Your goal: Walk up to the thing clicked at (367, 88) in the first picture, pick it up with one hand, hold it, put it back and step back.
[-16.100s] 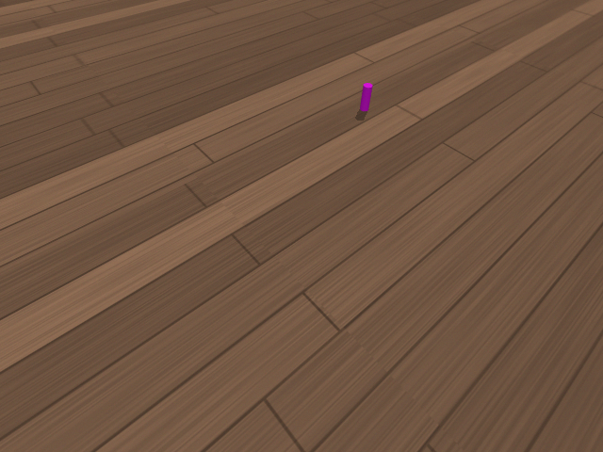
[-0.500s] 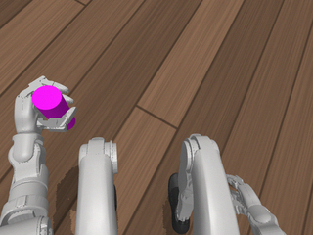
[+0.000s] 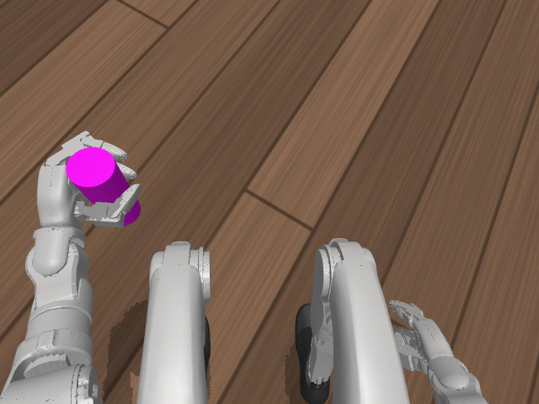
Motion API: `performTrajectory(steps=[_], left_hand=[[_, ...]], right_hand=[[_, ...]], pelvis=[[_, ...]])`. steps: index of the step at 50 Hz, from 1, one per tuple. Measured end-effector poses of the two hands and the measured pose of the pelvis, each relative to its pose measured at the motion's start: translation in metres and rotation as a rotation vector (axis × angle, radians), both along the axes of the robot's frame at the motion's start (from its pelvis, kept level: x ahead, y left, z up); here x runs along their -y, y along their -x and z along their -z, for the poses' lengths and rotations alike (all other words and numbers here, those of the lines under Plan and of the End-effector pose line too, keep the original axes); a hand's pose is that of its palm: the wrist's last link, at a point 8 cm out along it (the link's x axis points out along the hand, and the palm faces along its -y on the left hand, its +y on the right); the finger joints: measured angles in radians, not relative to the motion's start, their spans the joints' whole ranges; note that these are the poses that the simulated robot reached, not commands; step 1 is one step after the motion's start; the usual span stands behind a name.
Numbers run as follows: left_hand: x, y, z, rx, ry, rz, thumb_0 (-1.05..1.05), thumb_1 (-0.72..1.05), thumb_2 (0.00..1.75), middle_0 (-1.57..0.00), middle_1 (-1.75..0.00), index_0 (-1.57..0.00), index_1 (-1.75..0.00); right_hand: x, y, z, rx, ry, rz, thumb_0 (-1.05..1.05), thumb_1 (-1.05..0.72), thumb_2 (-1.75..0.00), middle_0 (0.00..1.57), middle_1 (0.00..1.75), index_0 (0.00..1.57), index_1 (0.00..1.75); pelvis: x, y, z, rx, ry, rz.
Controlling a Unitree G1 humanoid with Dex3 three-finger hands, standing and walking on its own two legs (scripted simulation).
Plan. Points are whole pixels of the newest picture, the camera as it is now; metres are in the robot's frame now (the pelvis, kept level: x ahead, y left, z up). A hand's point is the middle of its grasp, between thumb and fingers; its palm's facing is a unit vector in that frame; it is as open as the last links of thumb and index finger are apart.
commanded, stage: settle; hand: left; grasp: from the side
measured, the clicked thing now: (109, 191) +0.39 +0.24 -0.05
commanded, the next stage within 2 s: lift in 0.06 s
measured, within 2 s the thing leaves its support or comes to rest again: neither
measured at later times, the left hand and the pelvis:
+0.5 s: hand (103, 175) +0.39 +0.22 +0.02, palm faces +0.06 -1.00 -0.04, open 7.6 cm; pelvis +0.00 +0.00 +0.03, yaw +0 degrees
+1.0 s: hand (49, 116) +0.38 +0.21 +0.17, palm faces +0.08 -1.00 -0.05, open 7.6 cm; pelvis +0.03 +0.00 +0.15, yaw +2 degrees
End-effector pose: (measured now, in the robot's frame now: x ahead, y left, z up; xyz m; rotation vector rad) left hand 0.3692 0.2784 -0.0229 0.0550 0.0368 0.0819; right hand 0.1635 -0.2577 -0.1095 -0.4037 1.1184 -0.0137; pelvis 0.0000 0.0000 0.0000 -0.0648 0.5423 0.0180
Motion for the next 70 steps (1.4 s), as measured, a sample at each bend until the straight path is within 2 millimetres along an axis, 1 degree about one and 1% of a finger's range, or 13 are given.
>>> performTrajectory(steps=[10,14,17,24,28,32,38,46,55,61,65,70], left_hand=[[0.004,-0.005,-0.007,0.008,0.016,-0.003,0.0,-0.12,1.16,-0.89,-1.09,-0.86,-1.1],[0.004,-0.006,-0.01,0.007,0.014,0.009,0.0,-0.12,1.16,-0.89,-1.09,-0.86,-1.1],[0.004,-0.005,-0.016,0.014,0.013,0.018,0.0,-0.12,1.16,-0.89,-1.09,-0.86,-1.1],[0.003,-0.001,-0.037,0.021,0.011,0.024,0.0,-0.12,1.16,-0.89,-1.09,-0.86,-1.09],[0.005,0.003,-0.053,0.019,0.014,0.026,0.0,-0.12,1.16,-0.89,-1.09,-0.86,-1.09],[0.008,0.006,-0.073,0.015,0.009,0.036,0.0,-0.13,1.16,-0.89,-1.09,-0.86,-1.09],[0.011,0.01,-0.108,0.01,0.014,0.021,0.0,-0.13,1.16,-0.89,-1.09,-0.86,-1.09],[0.017,0.011,-0.167,0.011,0.005,0.009,0.0,-0.12,1.16,-0.89,-1.09,-0.86,-1.09],[0.024,0.016,-0.237,-0.004,0.016,-0.008,0.0,-0.12,1.16,-0.89,-1.09,-0.86,-1.09],[0.023,0.014,-0.278,-0.007,0.009,-0.016,0.0,-0.12,1.16,-0.89,-1.09,-0.86,-1.09],[0.021,0.013,-0.298,-0.002,0.024,-0.024,0.0,-0.12,1.16,-0.89,-1.09,-0.86,-1.09],[0.022,0.013,-0.319,-0.01,0.018,-0.002,0.0,-0.12,1.16,-0.89,-1.09,-0.86,-1.09]], right_hand=[[0.001,0.011,-0.004,-0.016,0.0,0.014,0.0,-0.89,-0.89,0.2,0.3,0.21,0.3],[0.002,0.013,-0.007,-0.016,0.002,0.026,0.0,-0.9,-0.89,0.2,0.3,0.21,0.3],[0.002,0.013,-0.011,-0.015,0.004,0.033,0.0,-0.91,-0.89,0.2,0.3,0.21,0.3],[0.002,0.008,-0.024,0.008,-0.003,0.048,0.0,-0.91,-0.89,0.2,0.3,0.21,0.3],[-0.001,0.002,-0.035,0.029,-0.016,0.053,0.01,-0.91,-0.89,0.2,0.3,0.21,0.3],[-0.003,-0.006,-0.049,0.055,-0.028,0.06,0.01,-0.91,-0.89,0.2,0.3,0.21,0.3],[-0.008,-0.019,-0.076,0.094,-0.047,0.07,0.01,-0.9,-0.89,0.2,0.3,0.21,0.3],[-0.013,-0.035,-0.12,0.137,-0.069,0.092,0.01,-0.89,-0.88,0.2,0.3,0.21,0.3],[-0.019,-0.046,-0.186,0.187,-0.078,0.113,0.01,-0.89,-0.88,0.2,0.3,0.21,0.3],[-0.022,-0.049,-0.231,0.223,-0.074,0.121,0.01,-0.89,-0.88,0.2,0.3,0.21,0.3],[-0.023,-0.048,-0.255,0.238,-0.072,0.121,0.01,-0.88,-0.88,0.2,0.3,0.21,0.3],[-0.023,-0.045,-0.277,0.238,-0.073,0.122,0.01,-0.88,-0.88,0.2,0.3,0.21,0.3]], pelvis=[[0.0,0.0,-0.005,-0.001,-0.003,0.0],[0.0,-0.001,-0.008,-0.005,-0.002,0.0],[0.0,-0.001,-0.011,-0.007,-0.002,-0.001],[0.0,-0.002,-0.025,-0.01,-0.005,-0.004],[0.0,-0.003,-0.037,-0.016,-0.006,-0.006],[0.0,-0.005,-0.052,-0.02,-0.008,-0.007],[0.001,-0.009,-0.079,-0.019,-0.011,-0.011],[0.001,-0.019,-0.122,0.002,-0.017,-0.016],[0.0,-0.033,-0.181,0.062,-0.017,-0.024],[-0.002,-0.042,-0.218,0.115,-0.017,-0.03],[-0.003,-0.047,-0.238,0.149,-0.019,-0.034],[-0.005,-0.051,-0.259,0.188,-0.023,-0.035]])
